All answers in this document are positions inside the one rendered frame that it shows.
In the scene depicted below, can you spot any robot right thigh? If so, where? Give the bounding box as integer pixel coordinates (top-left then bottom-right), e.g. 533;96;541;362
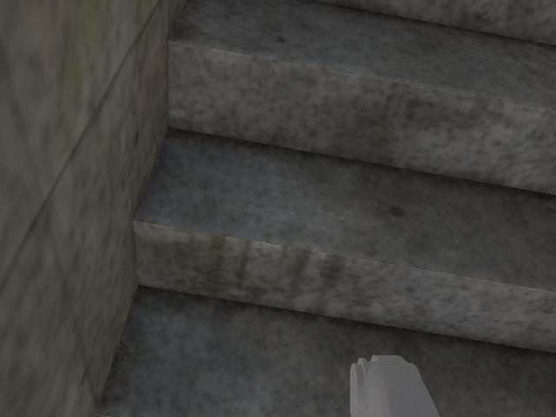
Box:
350;355;440;417

